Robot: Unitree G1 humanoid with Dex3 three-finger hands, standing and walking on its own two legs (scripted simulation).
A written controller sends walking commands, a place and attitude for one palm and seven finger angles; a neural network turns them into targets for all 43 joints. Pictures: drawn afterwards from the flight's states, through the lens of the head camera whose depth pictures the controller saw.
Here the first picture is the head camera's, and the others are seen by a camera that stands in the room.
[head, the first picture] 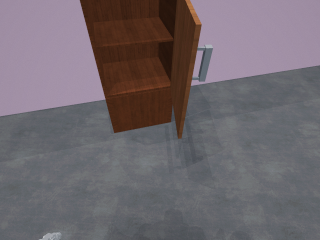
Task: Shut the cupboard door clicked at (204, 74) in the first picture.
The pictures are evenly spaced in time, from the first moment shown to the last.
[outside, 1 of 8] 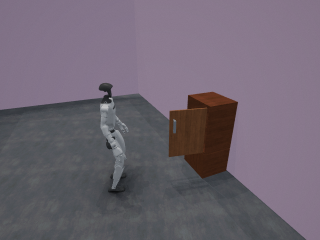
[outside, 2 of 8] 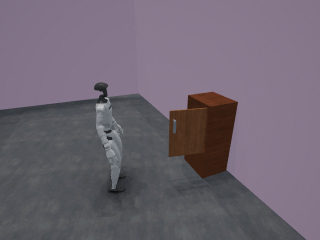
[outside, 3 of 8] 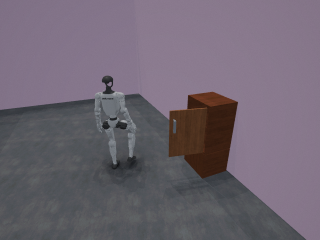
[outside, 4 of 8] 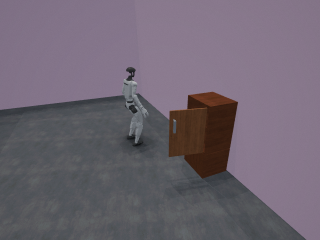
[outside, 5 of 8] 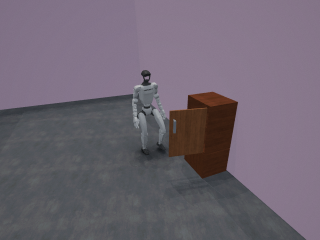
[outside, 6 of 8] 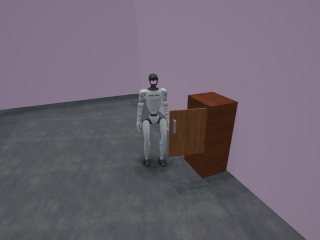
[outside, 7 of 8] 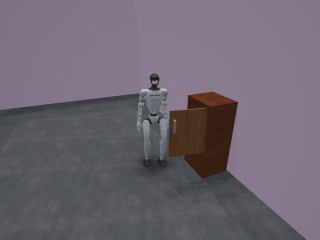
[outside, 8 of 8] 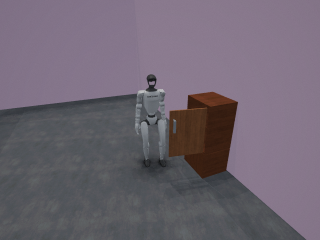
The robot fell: no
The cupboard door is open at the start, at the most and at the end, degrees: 79 79 79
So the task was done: no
